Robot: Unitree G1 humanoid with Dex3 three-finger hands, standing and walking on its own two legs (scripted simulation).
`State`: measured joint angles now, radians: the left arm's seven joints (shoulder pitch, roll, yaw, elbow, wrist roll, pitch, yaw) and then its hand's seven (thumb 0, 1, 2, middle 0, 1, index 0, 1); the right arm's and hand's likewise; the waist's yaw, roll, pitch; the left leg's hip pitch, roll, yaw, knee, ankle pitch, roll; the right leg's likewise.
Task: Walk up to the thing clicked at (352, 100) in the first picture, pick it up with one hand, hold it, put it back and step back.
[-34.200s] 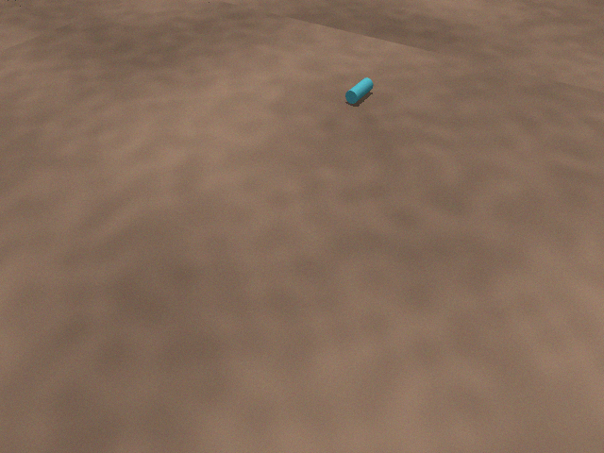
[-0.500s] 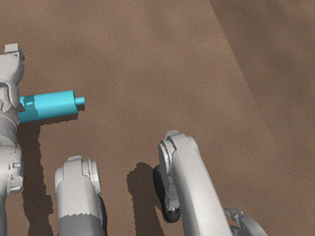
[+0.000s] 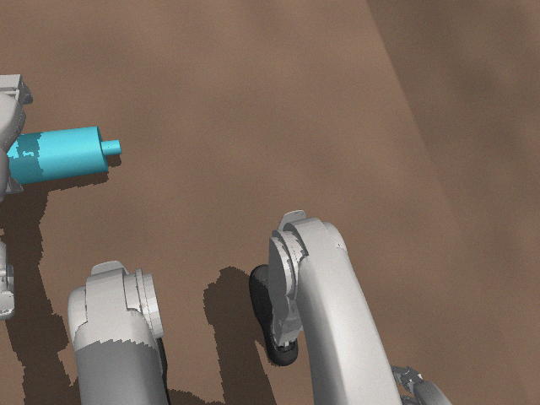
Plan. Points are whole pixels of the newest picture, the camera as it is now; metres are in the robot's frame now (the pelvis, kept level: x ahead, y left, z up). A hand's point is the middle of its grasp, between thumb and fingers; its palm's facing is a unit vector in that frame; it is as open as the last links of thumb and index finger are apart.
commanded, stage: home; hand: left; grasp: from above
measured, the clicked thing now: (51, 155) +0.53 +0.23 -0.30
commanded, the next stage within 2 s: none
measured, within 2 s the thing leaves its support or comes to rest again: neither
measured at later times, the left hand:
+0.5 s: hand out of the picture +0.40 +0.25 +0.01, palm faces -0.33 -0.58 -0.75, open 8.9 cm
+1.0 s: hand out of the picture +0.28 +0.19 +0.21, palm faces +0.07 -0.95 -0.29, open 7.4 cm
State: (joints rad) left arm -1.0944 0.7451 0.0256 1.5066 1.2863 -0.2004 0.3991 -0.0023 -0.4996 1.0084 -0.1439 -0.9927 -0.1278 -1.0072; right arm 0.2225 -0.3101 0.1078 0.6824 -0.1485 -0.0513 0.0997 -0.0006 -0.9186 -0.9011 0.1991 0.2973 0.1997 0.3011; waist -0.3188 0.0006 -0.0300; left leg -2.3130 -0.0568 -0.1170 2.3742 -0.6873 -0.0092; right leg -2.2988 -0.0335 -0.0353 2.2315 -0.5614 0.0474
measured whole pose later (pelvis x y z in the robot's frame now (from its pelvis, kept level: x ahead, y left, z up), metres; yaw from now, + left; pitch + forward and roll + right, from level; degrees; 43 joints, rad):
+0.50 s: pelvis +0.01 +0.01 +0.13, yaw +3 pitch +35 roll -6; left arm -0.48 0.46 0.02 0.66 0.60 0.07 0.05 0.00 0.55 0.90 -0.21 -0.40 -0.21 -0.41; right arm 0.19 -0.30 -0.02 0.60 0.00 0.05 0.07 0.00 -0.91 -0.89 0.20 0.30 0.20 0.30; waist -0.11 0.07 -0.20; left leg -1.91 -0.03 -0.08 1.99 -0.70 0.01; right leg -1.91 -0.04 -0.02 1.88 -0.59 0.05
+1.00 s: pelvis +0.05 -0.01 +0.30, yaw +5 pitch +21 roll -3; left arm 0.12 0.24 0.02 0.21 0.01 0.33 0.10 0.01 0.90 0.90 -0.20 -0.30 -0.20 -0.30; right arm 0.16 -0.20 0.06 0.56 0.04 -0.11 -0.11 0.01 -0.91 -0.90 0.20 0.30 0.20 0.30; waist -0.07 0.03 -0.19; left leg -1.14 0.00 -0.08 1.37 -0.59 -0.01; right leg -1.15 -0.02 -0.04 1.29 -0.50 0.02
